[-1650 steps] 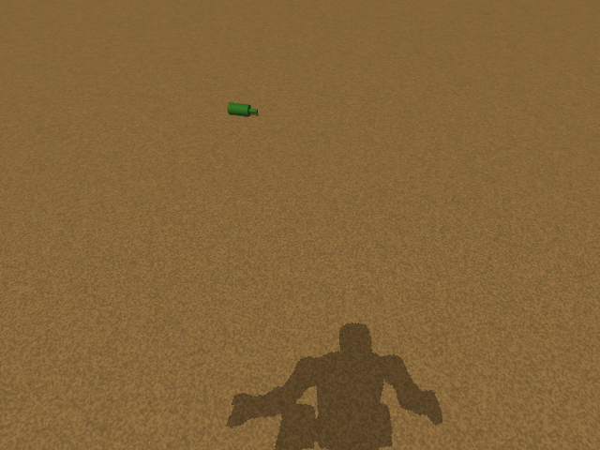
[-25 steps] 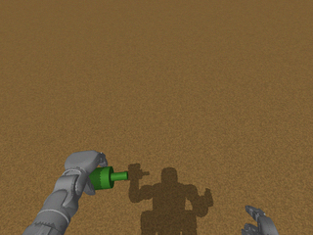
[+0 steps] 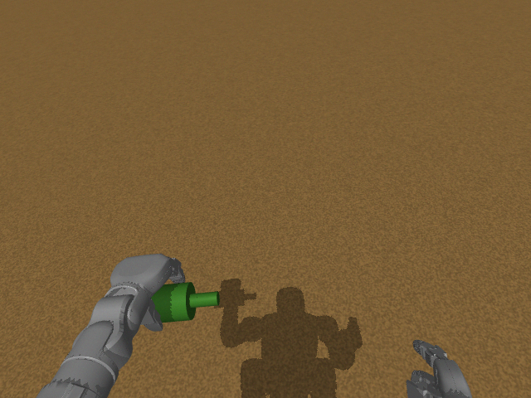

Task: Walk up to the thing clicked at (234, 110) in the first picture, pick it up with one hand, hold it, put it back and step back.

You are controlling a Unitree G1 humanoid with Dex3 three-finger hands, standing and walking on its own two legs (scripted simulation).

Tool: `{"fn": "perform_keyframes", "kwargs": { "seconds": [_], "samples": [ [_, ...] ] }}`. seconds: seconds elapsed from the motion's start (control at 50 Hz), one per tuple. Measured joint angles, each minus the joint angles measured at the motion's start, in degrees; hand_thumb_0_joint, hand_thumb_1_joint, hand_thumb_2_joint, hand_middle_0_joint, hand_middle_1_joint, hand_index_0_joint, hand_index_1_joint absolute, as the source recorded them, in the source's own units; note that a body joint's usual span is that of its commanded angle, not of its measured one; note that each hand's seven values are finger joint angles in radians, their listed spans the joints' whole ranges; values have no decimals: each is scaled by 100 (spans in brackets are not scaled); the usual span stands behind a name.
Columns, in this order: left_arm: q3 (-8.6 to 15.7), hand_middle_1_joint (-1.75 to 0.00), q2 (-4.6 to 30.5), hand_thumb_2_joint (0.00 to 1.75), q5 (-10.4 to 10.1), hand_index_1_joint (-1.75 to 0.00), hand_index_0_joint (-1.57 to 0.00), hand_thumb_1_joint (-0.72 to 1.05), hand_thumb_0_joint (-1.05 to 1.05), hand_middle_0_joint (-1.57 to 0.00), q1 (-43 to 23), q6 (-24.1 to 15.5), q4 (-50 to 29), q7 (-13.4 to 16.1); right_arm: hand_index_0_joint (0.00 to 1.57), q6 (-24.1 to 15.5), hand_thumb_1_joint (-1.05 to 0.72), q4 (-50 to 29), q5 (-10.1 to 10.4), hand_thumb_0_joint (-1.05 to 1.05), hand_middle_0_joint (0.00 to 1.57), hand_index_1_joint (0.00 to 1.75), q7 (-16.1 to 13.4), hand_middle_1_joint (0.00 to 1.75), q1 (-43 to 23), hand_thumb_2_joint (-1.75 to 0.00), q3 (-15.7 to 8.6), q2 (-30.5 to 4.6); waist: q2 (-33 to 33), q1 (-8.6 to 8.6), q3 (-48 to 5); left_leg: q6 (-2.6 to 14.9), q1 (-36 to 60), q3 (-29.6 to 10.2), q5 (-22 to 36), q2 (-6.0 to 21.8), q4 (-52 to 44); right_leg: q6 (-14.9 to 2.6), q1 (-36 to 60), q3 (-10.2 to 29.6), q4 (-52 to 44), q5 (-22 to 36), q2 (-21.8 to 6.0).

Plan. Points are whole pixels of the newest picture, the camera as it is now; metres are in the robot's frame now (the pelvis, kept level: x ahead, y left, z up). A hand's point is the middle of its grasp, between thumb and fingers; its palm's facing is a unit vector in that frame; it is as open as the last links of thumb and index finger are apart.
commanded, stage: hold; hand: left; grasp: from above
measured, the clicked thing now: (170, 302) +0.30 +0.20 -0.07
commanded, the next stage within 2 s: crouch in 0.36 s
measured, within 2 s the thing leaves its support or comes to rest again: neither
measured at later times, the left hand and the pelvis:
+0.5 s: hand (151, 298) +0.29 +0.22 -0.03, palm faces -0.44 -0.06 -0.89, open 9.0 cm; pelvis +0.00 +0.00 +0.00, yaw +0 degrees
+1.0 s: hand (171, 312) +0.33 +0.24 -0.18, palm faces -0.42 +0.03 -0.91, open 9.0 cm; pelvis -0.03 +0.00 -0.08, yaw +1 degrees
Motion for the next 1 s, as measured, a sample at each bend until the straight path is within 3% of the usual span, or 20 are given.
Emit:
{"fn": "perform_keyframes", "kwargs": {
  "seconds": [0.5,0.6,0.68,0.78,0.9,1.0],
  "samples": [
    [12,-41,-13,21,30,-34,-83,19,0,-79,-41,-9,101,75,20,30,-90,31,2,1,20,30,3,30,35,-90,-26,13,-6,-5,26,5,42,7,11,-9,-73,3,45,6,-83,17,-10],
    [32,-41,-34,20,75,-34,-83,20,0,-78,-84,-80,289,212,20,26,-89,57,-4,1,20,30,8,30,33,-90,-35,20,-24,-28,7,5,-16,-12,-7,-13,-32,3,-4,-13,-43,-7,-13],
    [79,-39,-78,20,203,-32,-84,20,0,-79,-151,-226,627,472,20,38,-89,50,-31,1,20,30,33,30,25,-90,-44,33,-83,-81,-4,1,-197,-37,-52,-15,109,0,-177,-36,99,-62,-13],
    [121,-37,-131,20,436,-30,-85,20,0,-80,-459,-387,1381,1007,20,28,-89,98,-130,0,20,30,106,30,9,-90,-84,21,-193,-173,-49,-7,-854,-98,-250,-8,691,-4,-796,-87,649,-263,1],
    [227,-35,-138,20,808,-28,-86,20,0,-81,-1181,-475,2437,1724,20,-91,-89,147,-305,0,20,30,242,30,154,-90,-215,-63,-275,-306,-375,-30,-2510,-203,-757,26,2147,13,-2380,-167,2021,-758,52],
    [444,-36,-60,21,997,-30,-85,19,0,-81,-1851,-507,3148,2132,20,-203,-89,177,-418,0,20,30,293,30,326,-90,-318,-141,-251,-494,-687,-9,-4126,-282,-1249,50,3596,42,-3942,-217,3411,-1243,98]
  ]
}}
